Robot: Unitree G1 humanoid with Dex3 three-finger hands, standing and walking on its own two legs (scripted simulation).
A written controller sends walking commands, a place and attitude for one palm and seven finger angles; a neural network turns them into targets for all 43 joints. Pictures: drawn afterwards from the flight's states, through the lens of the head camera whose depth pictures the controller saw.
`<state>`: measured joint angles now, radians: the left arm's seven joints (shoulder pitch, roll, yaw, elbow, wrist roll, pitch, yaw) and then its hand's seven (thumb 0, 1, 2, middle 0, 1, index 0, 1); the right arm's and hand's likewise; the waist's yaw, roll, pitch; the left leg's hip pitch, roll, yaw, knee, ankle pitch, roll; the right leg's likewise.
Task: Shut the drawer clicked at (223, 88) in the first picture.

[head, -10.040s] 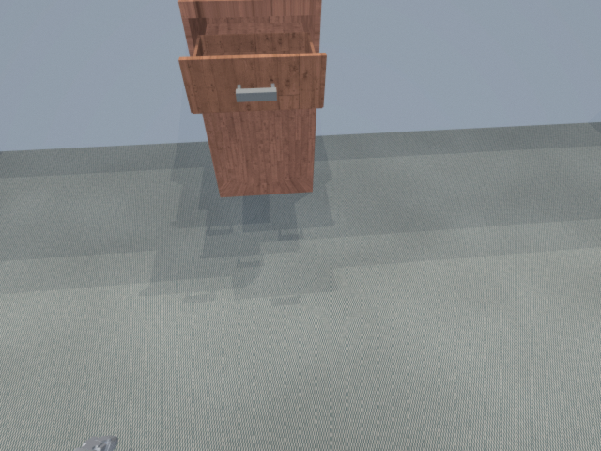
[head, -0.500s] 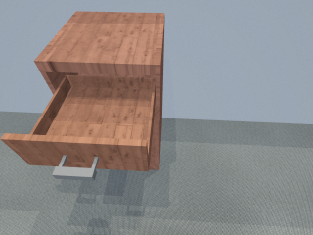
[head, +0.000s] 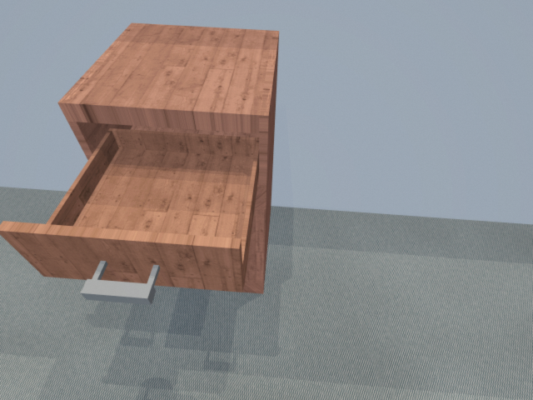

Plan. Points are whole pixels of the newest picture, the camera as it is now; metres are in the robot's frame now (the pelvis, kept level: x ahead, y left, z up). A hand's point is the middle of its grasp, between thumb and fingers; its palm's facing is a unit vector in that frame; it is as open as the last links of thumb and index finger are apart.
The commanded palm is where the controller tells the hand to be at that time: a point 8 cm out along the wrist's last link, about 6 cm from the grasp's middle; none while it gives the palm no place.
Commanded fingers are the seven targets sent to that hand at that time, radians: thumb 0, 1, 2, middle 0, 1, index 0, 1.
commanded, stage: look again from close up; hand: left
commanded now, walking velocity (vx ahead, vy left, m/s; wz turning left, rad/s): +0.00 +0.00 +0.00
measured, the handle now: (124, 280) +0.31 +0.28 -0.05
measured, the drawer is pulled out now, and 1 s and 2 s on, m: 0.30 0.30 0.30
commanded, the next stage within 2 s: raise the hand and make a fist in 0.50 s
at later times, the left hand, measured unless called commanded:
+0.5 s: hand out of the picture +0.01 +0.21 -0.17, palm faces +0.04 -0.97 -0.23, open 7.3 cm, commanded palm none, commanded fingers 0.00 0.90 0.90 -0.20 -0.30 -0.20 -0.30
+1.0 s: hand out of the picture +0.12 +0.20 -0.04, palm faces +0.01 -1.00 -0.04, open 6.0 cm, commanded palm +0.10 +0.26 -0.04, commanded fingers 0.00 0.90 0.90 -0.62 -0.75 -0.62 -0.75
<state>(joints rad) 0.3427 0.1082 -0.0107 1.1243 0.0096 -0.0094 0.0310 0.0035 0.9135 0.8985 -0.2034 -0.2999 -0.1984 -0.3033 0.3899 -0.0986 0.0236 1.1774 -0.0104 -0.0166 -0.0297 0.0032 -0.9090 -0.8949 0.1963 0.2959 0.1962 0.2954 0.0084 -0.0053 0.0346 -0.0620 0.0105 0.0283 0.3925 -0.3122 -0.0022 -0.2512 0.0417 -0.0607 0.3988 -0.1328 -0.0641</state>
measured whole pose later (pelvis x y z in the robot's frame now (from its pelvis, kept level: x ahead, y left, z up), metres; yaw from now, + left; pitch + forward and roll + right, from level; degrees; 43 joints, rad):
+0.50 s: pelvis -0.01 +0.03 +0.00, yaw +0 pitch -2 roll +1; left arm 0.29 0.14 0.00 1.08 0.01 -0.01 0.04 0.01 0.93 0.90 -0.20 -0.30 -0.20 -0.30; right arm 0.35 -0.13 0.03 1.09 -0.02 -0.04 -0.02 0.00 -0.91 -0.89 0.20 0.30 0.20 0.30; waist 0.00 0.03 0.00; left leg -0.08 -0.04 0.05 0.44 -0.33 0.04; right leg -0.29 -0.01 -0.03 0.49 -0.17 -0.02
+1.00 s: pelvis -0.02 +0.01 -0.08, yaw +2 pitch +12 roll +0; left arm 0.60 0.20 0.15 0.04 -0.27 -0.59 -0.38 0.01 0.91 0.90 -0.40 -0.54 -0.43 -0.56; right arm 0.13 -0.31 -0.09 0.44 0.01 -0.33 0.02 0.01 -0.91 -0.90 0.20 0.30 0.20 0.30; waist 0.02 -0.05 -0.15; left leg -0.69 -0.02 0.02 1.07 -0.60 0.02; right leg -0.86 -0.02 -0.08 1.03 -0.38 -0.05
